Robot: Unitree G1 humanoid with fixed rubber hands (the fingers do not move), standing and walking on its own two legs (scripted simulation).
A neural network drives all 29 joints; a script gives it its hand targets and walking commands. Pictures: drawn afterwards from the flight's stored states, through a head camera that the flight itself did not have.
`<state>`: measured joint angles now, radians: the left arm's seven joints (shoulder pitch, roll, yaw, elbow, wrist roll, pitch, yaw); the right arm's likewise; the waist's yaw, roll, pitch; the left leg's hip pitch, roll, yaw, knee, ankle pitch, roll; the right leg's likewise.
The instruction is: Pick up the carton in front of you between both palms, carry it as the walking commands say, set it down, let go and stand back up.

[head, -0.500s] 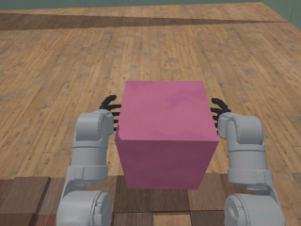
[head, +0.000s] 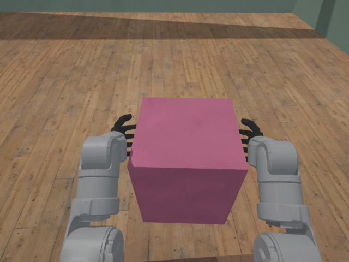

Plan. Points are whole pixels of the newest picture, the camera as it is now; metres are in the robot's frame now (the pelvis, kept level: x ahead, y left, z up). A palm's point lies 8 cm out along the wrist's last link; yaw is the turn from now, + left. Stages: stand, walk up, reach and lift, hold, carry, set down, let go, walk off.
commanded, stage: carry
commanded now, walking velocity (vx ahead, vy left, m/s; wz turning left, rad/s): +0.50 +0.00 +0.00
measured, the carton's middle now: (185, 163) +0.36 +0.00 +0.04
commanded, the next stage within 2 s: none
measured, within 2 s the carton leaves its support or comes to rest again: neither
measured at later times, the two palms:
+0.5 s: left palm (138, 84) +0.62 +0.14 +0.09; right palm (231, 87) +0.64 -0.15 +0.08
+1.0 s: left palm (141, 36) +1.00 +0.18 +0.08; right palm (210, 38) +0.99 -0.12 +0.09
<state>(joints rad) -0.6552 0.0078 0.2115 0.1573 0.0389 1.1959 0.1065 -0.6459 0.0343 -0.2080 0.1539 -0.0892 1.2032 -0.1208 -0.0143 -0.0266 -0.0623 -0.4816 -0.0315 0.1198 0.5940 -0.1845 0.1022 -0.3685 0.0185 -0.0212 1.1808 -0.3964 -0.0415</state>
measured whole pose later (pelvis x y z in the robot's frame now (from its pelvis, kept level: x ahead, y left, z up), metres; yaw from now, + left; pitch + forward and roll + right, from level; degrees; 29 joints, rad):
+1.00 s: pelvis +0.66 +0.03 -0.04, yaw -1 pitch +2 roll +1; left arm -0.57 0.00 0.18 0.07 0.06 1.24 0.10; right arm -0.58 0.03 -0.15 0.09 -0.09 1.24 -0.11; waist -0.02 -0.03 -0.09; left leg -0.54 0.00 0.18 0.64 -0.14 0.10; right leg -0.16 -0.03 -0.04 1.03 -0.48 -0.02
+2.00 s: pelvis +1.32 +0.06 -0.03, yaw +0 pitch +2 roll +1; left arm -0.23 -0.13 0.15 -0.32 0.12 1.25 0.08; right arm -0.24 0.15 -0.12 -0.30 -0.13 1.26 -0.11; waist -0.01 -0.04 -0.13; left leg -0.47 0.02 0.22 0.56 -0.11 0.07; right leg -0.02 -0.08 -0.10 0.70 -0.49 0.02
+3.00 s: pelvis +1.94 +0.07 -0.03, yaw +0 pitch +3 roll +0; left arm -0.17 -0.13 0.10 -0.37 0.12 1.21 0.08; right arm -0.16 0.13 -0.10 -0.38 -0.12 1.23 -0.10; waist 0.01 -0.01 -0.12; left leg -0.47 0.06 0.21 0.47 -0.06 0.02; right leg 0.08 -0.07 -0.18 0.37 -0.47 0.05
